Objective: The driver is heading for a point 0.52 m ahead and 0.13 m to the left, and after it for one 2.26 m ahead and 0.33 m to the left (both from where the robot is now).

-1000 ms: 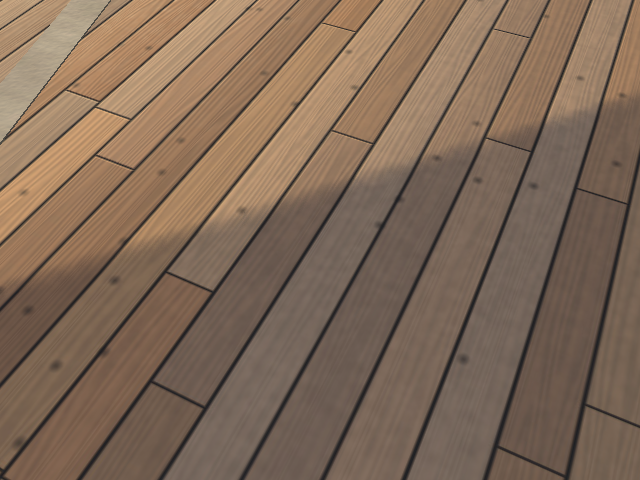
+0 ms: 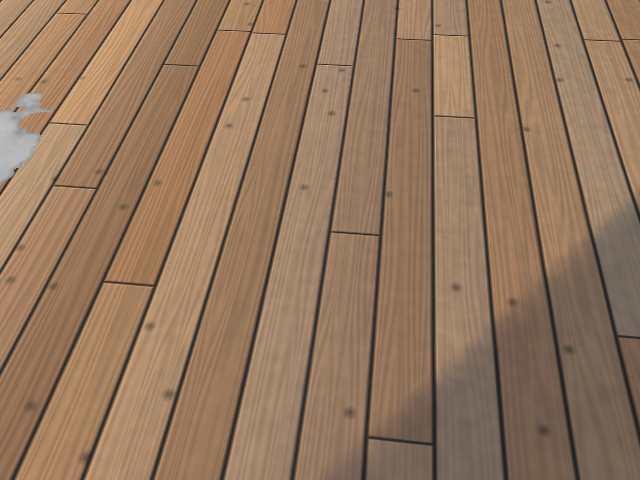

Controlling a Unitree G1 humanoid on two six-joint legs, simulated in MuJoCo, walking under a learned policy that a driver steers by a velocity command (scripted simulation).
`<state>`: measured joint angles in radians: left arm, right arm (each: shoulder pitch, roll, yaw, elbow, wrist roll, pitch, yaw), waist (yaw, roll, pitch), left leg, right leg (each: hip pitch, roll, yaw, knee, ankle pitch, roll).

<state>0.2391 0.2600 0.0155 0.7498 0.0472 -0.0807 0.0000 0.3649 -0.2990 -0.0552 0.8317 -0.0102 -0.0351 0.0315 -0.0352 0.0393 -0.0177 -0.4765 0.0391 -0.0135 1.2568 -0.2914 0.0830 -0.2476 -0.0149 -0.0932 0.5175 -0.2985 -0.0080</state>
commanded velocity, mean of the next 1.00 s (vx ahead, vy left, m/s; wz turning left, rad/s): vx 0.53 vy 0.00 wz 0.10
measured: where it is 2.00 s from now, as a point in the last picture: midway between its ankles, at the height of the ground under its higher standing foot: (235, 390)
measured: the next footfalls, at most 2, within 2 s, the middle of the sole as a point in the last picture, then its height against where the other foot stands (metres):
left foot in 0.28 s outside the picture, level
right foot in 0.68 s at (276, 353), level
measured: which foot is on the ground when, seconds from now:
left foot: up 0.00-0.26, down 0.28-0.66, up 0.68-1.00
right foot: down 0.00-0.28, up 0.30-0.66, down 0.68-1.00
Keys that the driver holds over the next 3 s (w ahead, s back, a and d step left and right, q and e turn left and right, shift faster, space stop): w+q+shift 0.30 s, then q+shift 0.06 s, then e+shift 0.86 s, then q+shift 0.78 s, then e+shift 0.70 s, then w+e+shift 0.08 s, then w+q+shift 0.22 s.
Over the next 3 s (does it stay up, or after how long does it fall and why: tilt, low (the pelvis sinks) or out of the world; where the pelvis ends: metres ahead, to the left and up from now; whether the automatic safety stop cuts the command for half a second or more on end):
stays up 0.87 0.21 0.02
